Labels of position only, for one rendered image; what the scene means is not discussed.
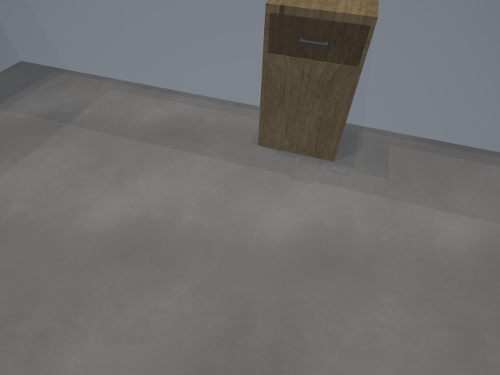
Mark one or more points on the cabinet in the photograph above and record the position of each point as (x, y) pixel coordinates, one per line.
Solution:
(305, 103)

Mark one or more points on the handle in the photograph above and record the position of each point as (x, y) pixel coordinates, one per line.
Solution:
(313, 44)

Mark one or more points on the drawer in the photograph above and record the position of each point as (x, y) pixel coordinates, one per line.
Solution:
(345, 40)

